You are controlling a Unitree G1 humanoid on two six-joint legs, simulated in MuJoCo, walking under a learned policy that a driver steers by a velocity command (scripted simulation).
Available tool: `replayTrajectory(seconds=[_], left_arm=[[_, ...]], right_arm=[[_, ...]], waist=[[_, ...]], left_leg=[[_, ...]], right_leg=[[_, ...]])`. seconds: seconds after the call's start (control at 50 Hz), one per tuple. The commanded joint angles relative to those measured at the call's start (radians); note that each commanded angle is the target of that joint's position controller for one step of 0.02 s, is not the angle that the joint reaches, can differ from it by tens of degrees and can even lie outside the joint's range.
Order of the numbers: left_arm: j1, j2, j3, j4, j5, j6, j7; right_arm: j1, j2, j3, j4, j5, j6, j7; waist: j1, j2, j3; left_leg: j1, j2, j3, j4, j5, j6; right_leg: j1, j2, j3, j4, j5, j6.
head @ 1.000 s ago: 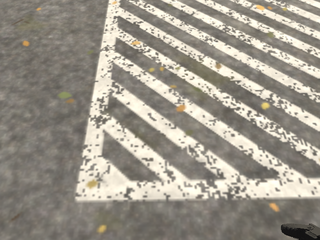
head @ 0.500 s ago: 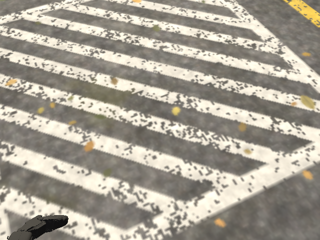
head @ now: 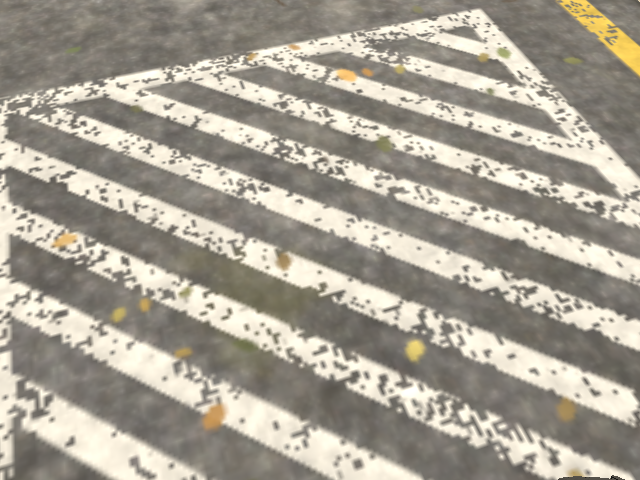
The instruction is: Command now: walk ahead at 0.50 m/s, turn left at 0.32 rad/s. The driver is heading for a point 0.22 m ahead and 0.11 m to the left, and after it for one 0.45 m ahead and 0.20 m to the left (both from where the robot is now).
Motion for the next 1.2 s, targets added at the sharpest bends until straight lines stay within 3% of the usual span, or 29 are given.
replayTrajectory(seconds=[0.02, 0.04, 0.06, 0.1, 0.12, 0.18, 0.28, 0.36, 0.42, 0.44, 0.46, 0.48, 0.5, 0.52, 0.54, 0.6, 0.64, 0.72, 0.82, 0.86, 0.88, 0.9, 0.92, 0.94, 0.98, 1.04, 1.1, 1.16, 1.2], left_arm=[[0.117, 0.008, -0.015, -0.109, 0.026, -0.028, 0.001], [0.042, 0.085, -0.006, -0.102, 0.003, -0.056, -0.011], [-0.060, 0.123, 0.003, -0.137, -0.029, -0.077, -0.021], [-0.150, 0.116, 0.002, -0.160, -0.001, -0.094, -0.013], [-0.138, 0.115, 0.007, -0.164, 0.009, -0.089, -0.010], [-0.112, 0.083, 0.003, -0.166, 0.016, -0.064, -0.006], [-0.269, 0.035, -0.015, -0.204, 0.021, -0.059, -0.003], [-0.341, 0.051, -0.008, -0.218, 0.005, -0.064, -0.017], [-0.281, 0.089, 0.012, -0.202, 0.008, -0.072, -0.021], [-0.226, 0.102, 0.018, -0.190, 0.017, -0.078, -0.017], [-0.143, 0.157, 0.028, -0.188, 0.037, -0.079, -0.008], [-0.132, 0.173, 0.024, -0.198, 0.053, -0.061, -0.002], [-0.121, 0.155, 0.030, -0.186, 0.015, -0.038, -0.008], [-0.162, 0.089, 0.015, -0.209, 0.010, -0.026, -0.002], [-0.206, 0.061, 0.003, -0.211, 0.015, -0.010, 0.002], [-0.285, 0.078, 0.004, -0.199, 0.030, 0.009, 0.008], [-0.271, 0.083, 0.010, -0.181, 0.028, 0.007, 0.011], [-0.266, 0.132, 0.032, -0.160, -0.002, 0.000, 0.009], [-0.261, 0.140, 0.032, -0.122, -0.014, 0.011, -0.017], [-0.254, 0.102, 0.016, -0.100, -0.027, 0.020, -0.021], [-0.230, 0.042, -0.005, -0.091, -0.012, 0.017, -0.026], [-0.200, -0.016, -0.027, -0.121, 0.035, 0.010, -0.034], [-0.273, 0.064, -0.006, -0.125, 0.028, 0.014, -0.021], [-0.265, 0.101, 0.008, -0.118, 0.008, 0.020, -0.018], [-0.221, 0.101, 0.015, -0.079, 0.007, 0.033, -0.010], [-0.191, 0.054, 0.001, -0.052, 0.004, 0.038, -0.012], [-0.228, 0.040, -0.012, -0.056, -0.002, 0.038, -0.013], [-0.204, 0.040, -0.018, -0.039, 0.006, 0.037, -0.014], [-0.208, 0.134, -0.002, -0.039, 0.022, 0.037, -0.004]], right_arm=[[0.327, -0.306, -0.097, 0.011, 0.005, -0.002, -0.007], [0.339, -0.212, -0.073, 0.003, 0.018, -0.001, -0.006], [0.286, -0.187, -0.065, -0.010, 0.010, 0.000, -0.013], [0.194, -0.164, -0.059, -0.036, -0.003, 0.004, -0.022], [0.172, -0.147, -0.052, -0.048, -0.014, 0.003, -0.027], [0.164, -0.149, -0.054, -0.060, -0.006, 0.005, -0.039], [0.205, -0.193, -0.073, -0.042, 0.003, 0.027, -0.070], [0.264, -0.185, -0.077, -0.025, 0.013, 0.065, -0.088], [0.213, -0.168, -0.077, -0.054, 0.007, 0.080, -0.098], [0.186, -0.148, -0.072, -0.072, 0.007, 0.080, -0.097], [0.193, -0.095, -0.054, -0.101, -0.009, 0.075, -0.095], [0.412, -0.031, -0.037, -0.081, -0.015, 0.070, -0.089], [0.475, -0.141, -0.049, -0.069, 0.002, 0.074, -0.082], [0.367, -0.202, -0.071, -0.065, 0.013, 0.092, -0.088], [0.284, -0.213, -0.079, -0.082, 0.013, 0.112, -0.095], [0.256, -0.150, -0.073, -0.106, 0.009, 0.149, -0.100], [0.260, -0.113, -0.065, -0.113, 0.005, 0.146, -0.098], [0.189, -0.106, -0.055, -0.146, -0.004, 0.127, -0.071], [0.167, -0.100, -0.050, -0.144, -0.012, 0.118, -0.061], [0.224, -0.110, -0.055, -0.123, -0.019, 0.117, -0.059], [0.240, -0.151, -0.062, -0.131, -0.024, 0.116, -0.065], [0.182, -0.246, -0.073, -0.168, -0.029, 0.123, -0.078], [0.200, -0.207, -0.066, -0.167, -0.047, 0.113, -0.075], [0.184, -0.178, -0.054, -0.157, -0.051, 0.098, -0.072], [0.121, -0.145, -0.043, -0.147, -0.032, 0.080, -0.069], [0.055, -0.109, -0.029, -0.141, -0.033, 0.077, -0.074], [0.076, -0.112, -0.031, -0.116, -0.031, 0.086, -0.072], [0.065, -0.090, -0.023, -0.086, -0.012, 0.089, -0.067], [0.129, -0.073, -0.017, -0.067, -0.037, 0.072, -0.059]], waist=[[-0.080, 0.281, -0.344], [-0.141, 0.181, -0.363], [-0.150, 0.129, -0.225], [-0.102, -0.012, -0.087], [-0.068, 0.013, -0.080], [-0.035, 0.046, -0.058], [-0.075, 0.060, -0.018], [-0.101, 0.088, -0.059], [-0.050, 0.115, -0.079], [-0.015, 0.101, -0.109], [0.006, -0.004, -0.231], [-0.087, -0.261, -0.349], [-0.083, -0.288, -0.406], [-0.045, -0.168, -0.289], [-0.038, -0.107, -0.211], [-0.072, -0.150, -0.075], [-0.067, -0.163, -0.098], [-0.045, -0.157, -0.118], [-0.053, -0.119, -0.089], [-0.089, -0.113, -0.103], [-0.082, -0.012, -0.119], [-0.014, 0.248, -0.106], [-0.098, 0.206, -0.096], [-0.083, 0.176, -0.077], [-0.054, 0.149, -0.065], [-0.018, 0.120, -0.086], [-0.051, 0.127, -0.103], [-0.022, 0.100, -0.093], [-0.073, -0.031, -0.097]], left_leg=[[0.853, 0.319, -0.718, -0.118, -0.172, 0.300], [0.904, 0.321, -0.821, -0.221, -0.329, 0.279], [0.798, 0.299, -0.690, -0.240, -0.301, 0.242], [0.546, 0.234, -0.519, -0.262, -0.092, 0.214], [0.471, 0.208, -0.476, -0.280, -0.004, 0.213], [0.357, 0.177, -0.401, -0.318, 0.096, 0.227], [0.230, 0.077, -0.257, -0.270, 0.301, 0.149], [0.285, 0.076, -0.330, -0.169, 0.253, 0.098], [0.357, 0.083, -0.425, -0.040, 0.217, 0.061], [0.339, 0.042, -0.411, 0.052, 0.191, 0.027], [0.239, -0.021, -0.345, 0.275, -0.017, -0.018], [0.001, -0.153, -0.257, 0.542, -0.708, -0.076], [-0.085, -0.069, -0.216, 0.691, -0.670, -0.100], [-0.131, -0.031, -0.191, 0.755, -0.574, -0.132], [-0.144, -0.008, -0.156, 0.751, -0.499, -0.148], [-0.036, 0.028, -0.096, 0.669, -0.402, -0.165], [-0.011, 0.040, -0.067, 0.583, -0.373, -0.160], [0.043, 0.086, -0.041, 0.384, -0.306, -0.111], [0.204, 0.037, 0.004, 0.094, -0.240, -0.065], [0.368, 0.007, 0.007, -0.100, -0.132, -0.029], [0.471, 0.113, -0.140, -0.184, -0.013, 0.005], [0.512, 0.322, -0.411, -0.205, 0.142, 0.123], [0.418, 0.371, -0.453, -0.241, 0.097, 0.221], [0.404, 0.333, -0.402, -0.245, 0.092, 0.218], [0.406, 0.265, -0.302, -0.231, 0.132, 0.155], [0.358, 0.200, -0.182, -0.187, 0.361, 0.130], [0.388, 0.205, -0.191, -0.156, 0.411, 0.146], [0.360, 0.185, -0.206, -0.137, 0.257, 0.101], [0.290, 0.093, -0.166, -0.123, -0.033, 0.017]], right_leg=[[-0.635, 0.056, 0.023, 0.789, 0.040, 0.031], [-0.760, 0.031, 0.170, 0.887, -0.069, 0.018], [-0.828, -0.012, 0.170, 0.889, 0.010, 0.005], [-0.778, -0.078, 0.145, 0.752, 0.123, 0.004], [-0.712, -0.097, 0.151, 0.706, 0.153, 0.010], [-0.665, -0.102, 0.129, 0.587, 0.166, 0.049], [-0.566, -0.029, 0.091, 0.246, 0.458, 0.094], [-0.482, 0.038, 0.111, 0.093, 0.540, 0.086], [-0.420, 0.026, 0.144, 0.005, 0.505, 0.045], [-0.317, -0.007, 0.138, -0.064, 0.606, 0.016], [-0.083, -0.178, 0.264, -0.015, 0.859, -0.052], [0.191, -0.440, 0.544, 0.059, 1.207, -0.228], [0.181, -0.511, 0.702, 0.014, 0.922, -0.289], [0.087, -0.423, 0.585, -0.025, 0.725, -0.248], [-0.017, -0.360, 0.467, -0.052, 0.604, -0.206], [-0.290, -0.249, 0.257, -0.148, 0.500, -0.187], [-0.284, -0.249, 0.202, -0.178, 0.459, -0.206], [-0.278, -0.297, 0.192, -0.252, 0.172, -0.212], [-0.275, -0.288, 0.114, -0.178, 0.329, -0.202], [-0.327, -0.243, 0.067, -0.069, 0.354, -0.132], [-0.402, -0.180, -0.003, 0.065, 0.269, -0.044], [-0.583, -0.044, -0.099, 0.246, 0.001, 0.060], [-0.607, -0.048, 0.011, 0.395, -0.115, 0.080], [-0.620, -0.061, 0.043, 0.482, -0.094, 0.082], [-0.619, -0.081, 0.067, 0.500, -0.009, 0.088], [-0.474, -0.077, 0.057, 0.398, 0.110, 0.103], [-0.393, -0.062, 0.042, 0.241, 0.146, 0.102], [-0.250, -0.059, 0.041, -0.041, 0.394, 0.072], [-0.133, -0.143, 0.125, -0.015, 0.678, 0.027]])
